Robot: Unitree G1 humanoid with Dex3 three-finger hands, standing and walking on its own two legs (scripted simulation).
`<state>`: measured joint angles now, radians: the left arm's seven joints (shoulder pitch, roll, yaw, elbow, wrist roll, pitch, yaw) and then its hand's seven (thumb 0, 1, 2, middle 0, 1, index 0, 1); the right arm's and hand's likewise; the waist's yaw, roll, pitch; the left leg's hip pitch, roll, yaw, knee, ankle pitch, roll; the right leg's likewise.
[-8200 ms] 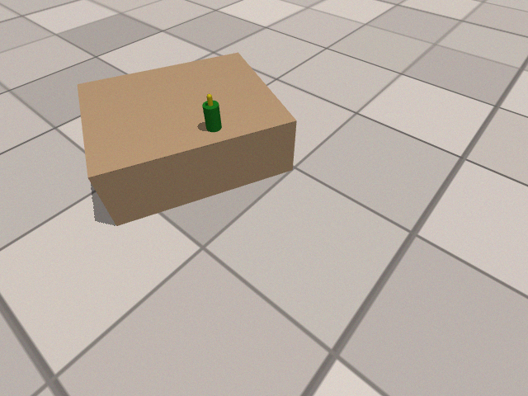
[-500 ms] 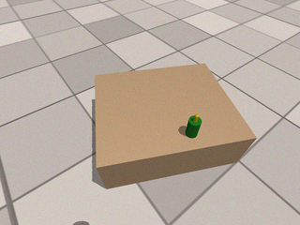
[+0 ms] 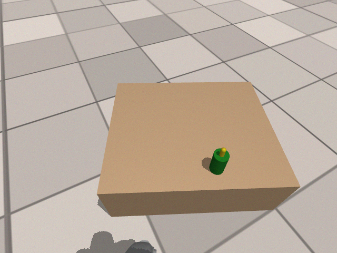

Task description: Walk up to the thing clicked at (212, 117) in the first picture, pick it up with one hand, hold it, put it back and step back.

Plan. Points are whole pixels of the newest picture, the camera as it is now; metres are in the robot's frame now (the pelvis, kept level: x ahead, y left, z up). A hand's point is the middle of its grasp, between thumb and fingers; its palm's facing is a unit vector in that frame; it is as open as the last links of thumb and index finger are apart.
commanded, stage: walk up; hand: right
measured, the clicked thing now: (220, 159) +0.58 -0.19 -0.35
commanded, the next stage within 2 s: none
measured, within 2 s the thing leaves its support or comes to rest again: neither
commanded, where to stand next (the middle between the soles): +0.14 -0.02 m, yaw +7 degrees
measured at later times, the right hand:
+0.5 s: hand (289, 236) +0.23 -0.32 -0.18, palm faces -0.10 +0.92 -0.37, open 7.4 cm
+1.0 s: hand (282, 241) +0.21 -0.28 -0.15, palm faces -0.22 +0.89 -0.40, open 7.4 cm
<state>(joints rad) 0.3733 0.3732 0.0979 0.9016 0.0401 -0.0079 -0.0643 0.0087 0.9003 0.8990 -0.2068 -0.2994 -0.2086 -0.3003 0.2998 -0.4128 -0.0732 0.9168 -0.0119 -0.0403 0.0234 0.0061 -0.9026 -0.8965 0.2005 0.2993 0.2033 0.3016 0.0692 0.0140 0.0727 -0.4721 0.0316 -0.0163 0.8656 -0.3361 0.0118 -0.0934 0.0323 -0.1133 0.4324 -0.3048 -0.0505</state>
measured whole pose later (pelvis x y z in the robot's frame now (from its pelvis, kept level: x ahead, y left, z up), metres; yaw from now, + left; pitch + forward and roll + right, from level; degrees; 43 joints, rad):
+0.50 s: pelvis +0.09 -0.06 -0.03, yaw +6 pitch -3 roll +0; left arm 0.20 0.38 0.06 0.84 0.02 -0.02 0.00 0.00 0.90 0.90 -0.20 -0.30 -0.21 -0.30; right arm 0.19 -0.41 -0.05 0.80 0.00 0.03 -0.02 0.01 -0.90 -0.90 0.20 0.30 0.21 0.30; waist 0.00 0.05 0.14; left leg -0.44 0.01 -0.12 0.95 -0.48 0.01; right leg -0.39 -0.04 -0.02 0.77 -0.33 0.02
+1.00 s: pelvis +0.07 -0.03 -0.02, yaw +11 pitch -2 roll +0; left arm 0.23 0.42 0.05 0.93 0.00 0.02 0.03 0.01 0.90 0.90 -0.21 -0.30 -0.21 -0.30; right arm 0.21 -0.38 -0.05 0.87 -0.03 0.02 0.02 0.01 -0.90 -0.90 0.20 0.30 0.21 0.30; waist 0.01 -0.03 0.10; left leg -0.31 -0.02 -0.01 0.69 -0.36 0.03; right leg -0.45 -0.03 0.05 1.00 -0.51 -0.02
